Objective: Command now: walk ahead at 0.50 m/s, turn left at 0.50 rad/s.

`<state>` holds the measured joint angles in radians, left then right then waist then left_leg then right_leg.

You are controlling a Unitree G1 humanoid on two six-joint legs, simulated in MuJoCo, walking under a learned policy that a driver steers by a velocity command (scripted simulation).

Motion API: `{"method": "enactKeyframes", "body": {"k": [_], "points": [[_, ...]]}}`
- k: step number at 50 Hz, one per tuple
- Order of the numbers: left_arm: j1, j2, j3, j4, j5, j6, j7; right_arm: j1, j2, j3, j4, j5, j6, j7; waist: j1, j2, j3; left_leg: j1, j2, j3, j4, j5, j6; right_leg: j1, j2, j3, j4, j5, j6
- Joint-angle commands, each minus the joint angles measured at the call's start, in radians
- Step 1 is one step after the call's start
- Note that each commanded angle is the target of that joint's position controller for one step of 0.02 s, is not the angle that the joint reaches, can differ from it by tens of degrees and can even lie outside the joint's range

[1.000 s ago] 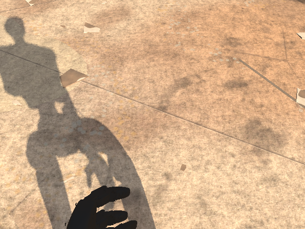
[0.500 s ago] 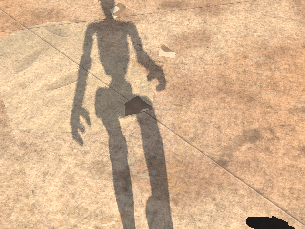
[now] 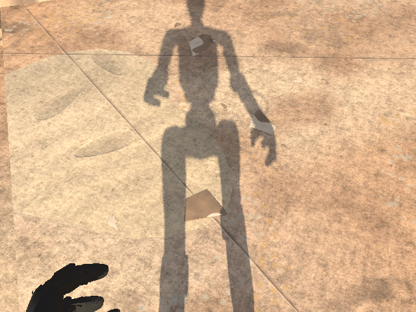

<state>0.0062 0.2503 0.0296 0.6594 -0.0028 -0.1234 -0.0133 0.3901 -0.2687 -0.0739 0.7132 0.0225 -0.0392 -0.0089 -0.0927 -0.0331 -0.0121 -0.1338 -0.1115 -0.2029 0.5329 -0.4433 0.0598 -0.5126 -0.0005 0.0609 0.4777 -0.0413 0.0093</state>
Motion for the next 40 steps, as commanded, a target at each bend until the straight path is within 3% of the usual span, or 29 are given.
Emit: {"method": "enactKeyframes", "body": {"k": [1, 2, 3, 4, 5, 6, 8, 10, 13, 16, 19, 21, 23, 24, 25, 26, 27, 28, 29, 30, 32, 34, 37, 40], "points": [[0.267, 0.219, 0.085, -0.023, 0.028, -0.032, 0.005, -0.063, -0.032, 0.002, -0.097, -0.023, -0.015, -0.004, 0.193, 0.088, -0.248, -0.183, 0.119, -0.082, 0.335, 0.311, 0.045, 0.536, -0.194, 0.156, 0.002, -0.007, -0.127], [0.385, 0.29, 0.106, 0.039, 0.035, -0.019, -0.002, 0.116, 0.018, 0.018, -0.101, 0.007, -0.025, 0.0, 0.127, -0.3, -0.367, -0.55, -0.011, 0.038, 0.661, -0.123, -0.025, 0.859, -0.407, 0.654, -0.102, -0.203, -0.321], [0.389, 0.203, 0.092, 0.033, 0.004, -0.012, -0.006, 0.118, -0.077, 0.005, -0.071, 0.023, -0.027, -0.002, 0.161, -0.218, -0.309, -0.701, 0.056, 0.011, 0.815, -0.121, -0.04, 0.855, -0.425, 0.78, -0.162, -0.489, -0.328], [0.341, 0.138, 0.075, 0.019, -0.001, -0.002, 0.001, -0.013, -0.124, -0.007, -0.086, 0.017, -0.023, -0.001, 0.192, -0.112, -0.171, -0.747, 0.088, 0.024, 0.86, -0.021, -0.044, 0.74, -0.374, 0.623, -0.175, -0.496, -0.283], [0.29, 0.122, 0.064, 0.015, 0.008, 0.007, 0.003, -0.097, -0.121, -0.006, -0.108, -0.002, -0.022, -0.003, 0.176, -0.033, -0.096, -0.714, 0.12, 0.056, 0.837, 0.051, -0.043, 0.601, -0.327, 0.488, -0.183, -0.38, -0.254], [0.257, 0.107, 0.058, 0.022, 0.014, 0.012, 0.003, -0.145, -0.105, -0.006, -0.127, -0.017, -0.027, -0.002, 0.154, -0.017, -0.038, -0.682, 0.144, 0.063, 0.777, 0.096, -0.04, 0.489, -0.287, 0.403, -0.202, -0.263, -0.247], [0.234, 0.08, 0.046, 0.035, 0.017, 0.01, 0.001, -0.128, -0.065, -0.001, -0.131, -0.01, -0.027, 0.007, 0.102, -0.061, -0.011, -0.581, 0.181, 0.089, 0.677, 0.115, -0.037, 0.365, -0.227, 0.28, -0.248, -0.135, -0.232], [0.244, 0.098, 0.051, 0.057, 0.004, 0.007, 0.001, -0.133, -0.035, 0.011, -0.129, -0.01, -0.022, 0.01, 0.091, -0.07, -0.007, -0.548, 0.191, 0.132, 0.553, 0.111, -0.045, 0.326, -0.214, 0.204, -0.276, -0.034, -0.243], [0.251, 0.155, 0.065, 0.079, -0.006, 0.015, 0.006, -0.214, -0.002, 0.032, -0.14, -0.018, -0.031, 0.016, 0.111, -0.056, -0.009, -0.468, 0.197, 0.171, 0.325, 0.232, -0.05, 0.287, -0.203, 0.11, -0.293, 0.036, -0.238], [0.296, 0.186, 0.07, 0.103, -0.019, 0.026, 0.003, -0.301, -0.016, 0.033, -0.152, -0.006, -0.037, 0.023, 0.148, -0.062, -0.003, -0.406, 0.173, 0.192, 0.159, 0.346, -0.052, 0.304, -0.204, 0.077, -0.287, 0.012, -0.221], [0.34, 0.201, 0.072, 0.126, -0.028, 0.038, 0.0, -0.372, -0.039, 0.025, -0.179, 0.004, -0.042, 0.032, 0.169, -0.062, 0.015, -0.385, 0.156, 0.2, 0.058, 0.342, -0.033, 0.369, -0.236, 0.095, -0.257, -0.017, -0.204], [0.338, 0.213, 0.074, 0.136, -0.033, 0.047, 0.001, -0.358, -0.05, 0.016, -0.181, 0.002, -0.046, 0.036, 0.141, -0.062, 0.014, -0.305, 0.135, 0.224, -0.016, 0.331, -0.007, 0.381, -0.245, 0.092, -0.208, 0.01, -0.182], [0.339, 0.186, 0.062, 0.143, -0.028, 0.048, 0.003, -0.193, -0.107, -0.018, -0.135, -0.009, -0.043, 0.025, 0.056, -0.035, -0.074, -0.032, 0.111, 0.234, -0.07, 0.321, 0.039, 0.335, -0.18, 0.021, -0.006, 0.212, -0.137], [0.313, 0.132, 0.039, 0.117, -0.008, 0.042, 0.005, -0.015, -0.179, -0.042, -0.111, -0.026, -0.04, 0.013, -0.027, 0.066, -0.201, 0.224, 0.286, 0.034, -0.067, 0.334, 0.109, 0.175, -0.12, -0.05, 0.291, 0.088, -0.087], [0.375, 0.052, 0.01, 0.079, -0.003, 0.02, 0.006, 0.051, -0.274, -0.061, -0.099, -0.033, -0.033, 0.013, -0.001, 0.33, -0.279, 0.479, 0.502, -0.387, -0.164, 0.207, 0.265, -0.201, 0.017, -0.092, 0.632, -0.405, -0.026], [0.334, 0.139, 0.032, 0.09, -0.017, 0.008, 0.003, 0.074, -0.192, -0.041, -0.088, -0.02, -0.034, 0.018, -0.031, 0.25, -0.264, 0.465, 0.498, -0.491, -0.221, 0.103, 0.276, -0.331, -0.013, 0.014, 0.779, -0.508, -0.028], [0.281, 0.17, 0.041, 0.071, -0.03, 0.004, -0.003, 0.016, -0.152, -0.024, -0.094, -0.015, -0.038, 0.021, -0.01, 0.2, -0.158, 0.371, 0.468, -0.362, -0.227, 0.134, 0.24, -0.376, -0.059, 0.015, 0.806, -0.425, -0.039], [0.247, 0.155, 0.038, 0.07, -0.022, 0.007, -0.002, -0.043, -0.122, -0.013, -0.102, -0.019, -0.038, 0.025, 0.017, 0.137, -0.106, 0.257, 0.42, -0.255, -0.241, 0.212, 0.218, -0.34, -0.093, 0.001, 0.775, -0.346, -0.038], [0.237, 0.146, 0.039, 0.07, -0.006, 0.012, -0.003, -0.093, -0.099, -0.006, -0.105, -0.022, -0.038, 0.03, 0.047, 0.115, -0.057, 0.153, 0.384, -0.188, -0.273, 0.282, 0.206, -0.3, -0.114, 0.003, 0.719, -0.291, -0.029], [0.248, 0.137, 0.041, 0.072, -0.002, 0.021, -0.005, -0.125, -0.084, 0.0, -0.106, -0.028, -0.042, 0.033, 0.08, 0.127, -0.038, 0.072, 0.357, -0.138, -0.303, 0.339, 0.196, -0.241, -0.132, 0.008, 0.683, -0.257, -0.023], [0.263, 0.104, 0.036, 0.077, -0.003, 0.041, -0.004, -0.14, -0.088, -0.004, -0.094, -0.023, -0.053, 0.035, 0.111, 0.127, -0.023, -0.008, 0.337, -0.068, -0.345, 0.42, 0.2, -0.189, -0.131, -0.005, 0.633, -0.212, -0.005], [0.214, 0.09, 0.031, 0.062, 0.004, 0.052, 0.001, -0.123, -0.108, -0.011, -0.071, -0.022, -0.061, 0.03, 0.11, 0.104, -0.002, -0.029, 0.33, -0.01, -0.367, 0.484, 0.203, -0.204, -0.132, -0.008, 0.54, -0.138, 0.011], [0.124, 0.063, 0.019, 0.047, -0.002, 0.051, -0.007, -0.095, -0.132, -0.02, -0.041, -0.023, -0.059, 0.018, 0.079, 0.097, 0.015, -0.018, 0.314, 0.083, -0.382, 0.497, 0.171, -0.186, -0.122, -0.017, 0.346, 0.025, 0.009], [0.036, 0.062, 0.015, 0.023, -0.013, 0.05, -0.019, -0.054, -0.156, -0.027, -0.008, -0.02, -0.06, 0.013, 0.039, 0.095, 0.035, 0.016, 0.324, 0.143, -0.386, 0.462, 0.143, -0.155, -0.099, -0.032, 0.219, 0.115, -0.007]]}}
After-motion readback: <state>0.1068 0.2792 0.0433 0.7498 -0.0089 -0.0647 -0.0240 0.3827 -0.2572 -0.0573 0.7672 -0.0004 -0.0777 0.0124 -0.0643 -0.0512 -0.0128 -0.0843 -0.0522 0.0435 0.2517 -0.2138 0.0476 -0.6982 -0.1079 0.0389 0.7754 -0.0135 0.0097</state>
